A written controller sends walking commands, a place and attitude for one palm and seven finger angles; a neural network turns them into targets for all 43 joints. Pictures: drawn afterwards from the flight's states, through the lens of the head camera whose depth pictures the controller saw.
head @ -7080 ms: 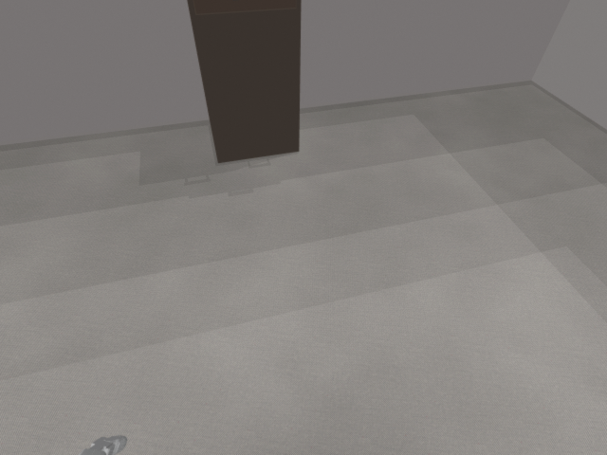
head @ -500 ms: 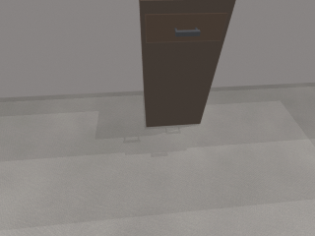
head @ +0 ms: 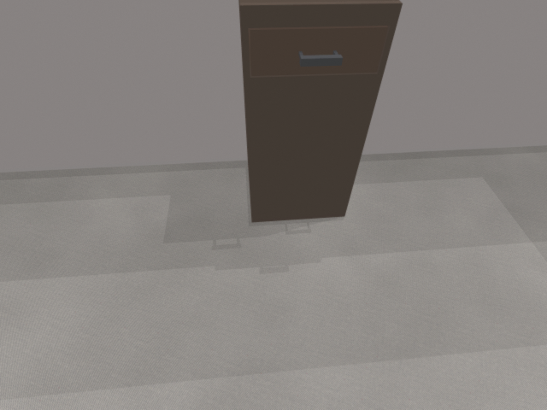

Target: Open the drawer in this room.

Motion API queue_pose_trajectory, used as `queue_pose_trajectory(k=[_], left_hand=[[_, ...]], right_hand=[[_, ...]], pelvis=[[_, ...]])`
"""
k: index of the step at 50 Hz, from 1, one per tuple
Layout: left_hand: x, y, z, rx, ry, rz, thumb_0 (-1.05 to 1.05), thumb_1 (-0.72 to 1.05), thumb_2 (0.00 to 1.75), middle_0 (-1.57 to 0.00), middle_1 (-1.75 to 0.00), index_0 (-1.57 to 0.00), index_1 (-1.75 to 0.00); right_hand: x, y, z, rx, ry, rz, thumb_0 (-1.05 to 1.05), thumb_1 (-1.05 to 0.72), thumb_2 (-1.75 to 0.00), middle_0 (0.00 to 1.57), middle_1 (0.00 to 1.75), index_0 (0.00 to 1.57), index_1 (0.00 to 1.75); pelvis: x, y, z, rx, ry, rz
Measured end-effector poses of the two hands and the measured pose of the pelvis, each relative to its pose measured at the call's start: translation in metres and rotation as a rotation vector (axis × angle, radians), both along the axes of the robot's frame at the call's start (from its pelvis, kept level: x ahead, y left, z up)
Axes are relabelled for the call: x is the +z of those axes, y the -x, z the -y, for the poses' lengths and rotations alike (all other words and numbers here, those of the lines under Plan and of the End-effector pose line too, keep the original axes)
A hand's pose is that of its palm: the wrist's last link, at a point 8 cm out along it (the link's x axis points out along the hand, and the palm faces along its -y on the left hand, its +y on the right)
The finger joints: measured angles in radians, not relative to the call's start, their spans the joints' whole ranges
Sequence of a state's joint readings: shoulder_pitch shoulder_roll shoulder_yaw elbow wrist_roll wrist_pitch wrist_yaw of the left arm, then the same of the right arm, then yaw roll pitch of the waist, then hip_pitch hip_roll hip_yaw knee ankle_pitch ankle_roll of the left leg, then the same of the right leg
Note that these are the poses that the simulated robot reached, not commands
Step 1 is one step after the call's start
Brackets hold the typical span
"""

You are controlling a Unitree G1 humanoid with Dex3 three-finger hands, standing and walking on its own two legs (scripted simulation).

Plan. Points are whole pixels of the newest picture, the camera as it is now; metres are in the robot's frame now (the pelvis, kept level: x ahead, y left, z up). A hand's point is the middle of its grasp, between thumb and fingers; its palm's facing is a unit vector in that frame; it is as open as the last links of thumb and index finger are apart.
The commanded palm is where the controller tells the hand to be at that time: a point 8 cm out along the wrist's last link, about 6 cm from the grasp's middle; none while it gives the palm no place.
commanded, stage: look at it before walking up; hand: left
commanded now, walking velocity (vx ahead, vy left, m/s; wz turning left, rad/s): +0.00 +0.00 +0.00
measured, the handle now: (319, 57) +1.06 -0.08 +0.04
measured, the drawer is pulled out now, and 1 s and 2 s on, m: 0.00 0.00 0.00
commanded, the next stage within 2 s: walk to a spot facing it in 0.16 s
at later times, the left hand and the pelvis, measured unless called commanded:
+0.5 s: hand out of the picture -0.03 +0.16 -0.18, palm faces -0.02 -0.98 -0.19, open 7.3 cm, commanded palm none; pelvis -0.03 -0.01 -0.01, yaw -5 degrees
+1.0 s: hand out of the picture +0.06 +0.11 -0.15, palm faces -0.26 -0.93 -0.28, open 7.3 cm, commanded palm none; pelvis -0.04 -0.06 +0.00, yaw -20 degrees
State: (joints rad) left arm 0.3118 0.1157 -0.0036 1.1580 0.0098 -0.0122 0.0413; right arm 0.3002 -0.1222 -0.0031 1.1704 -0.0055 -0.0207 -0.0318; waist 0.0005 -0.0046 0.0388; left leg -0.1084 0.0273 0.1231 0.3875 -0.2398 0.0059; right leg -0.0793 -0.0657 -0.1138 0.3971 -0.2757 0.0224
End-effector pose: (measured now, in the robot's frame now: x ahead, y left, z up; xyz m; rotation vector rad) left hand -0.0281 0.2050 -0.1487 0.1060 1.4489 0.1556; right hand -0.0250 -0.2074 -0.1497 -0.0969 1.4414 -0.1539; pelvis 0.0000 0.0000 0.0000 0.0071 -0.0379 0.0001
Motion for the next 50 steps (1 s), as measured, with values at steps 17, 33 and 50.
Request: queue_pose_trajectory(k=[17,33,50], left_hand=[[0.002,0.016,0.004,-0.003,-0.012,-0.011,0.00,0.91,0.90,-0.20,-0.30,-0.20,-0.30],[0.001,-0.045,-0.007,-0.163,-0.096,0.050,0.00,0.91,0.90,-0.20,-0.30,-0.20,-0.30],[0.029,-0.099,0.047,-0.345,-0.098,0.156,0.00,0.91,0.90,-0.20,-0.30,-0.21,-0.30]], right_hand=[[-0.001,0.005,0.013,-0.002,0.008,0.015,0.00,-0.91,-0.89,0.19,0.30,0.20,0.29],[-0.024,0.025,0.050,-0.165,0.029,0.075,0.01,-0.91,-0.89,0.20,0.30,0.21,0.30],[0.009,-0.017,0.134,-0.260,0.115,0.265,0.01,-0.91,-0.89,0.20,0.30,0.20,0.29]], pelvis=[[0.000,0.013,0.009,-0.012,0.003,0.002],[-0.019,0.035,0.028,-0.176,-0.035,-0.025],[0.000,0.035,0.064,-0.356,-0.051,-0.049]])
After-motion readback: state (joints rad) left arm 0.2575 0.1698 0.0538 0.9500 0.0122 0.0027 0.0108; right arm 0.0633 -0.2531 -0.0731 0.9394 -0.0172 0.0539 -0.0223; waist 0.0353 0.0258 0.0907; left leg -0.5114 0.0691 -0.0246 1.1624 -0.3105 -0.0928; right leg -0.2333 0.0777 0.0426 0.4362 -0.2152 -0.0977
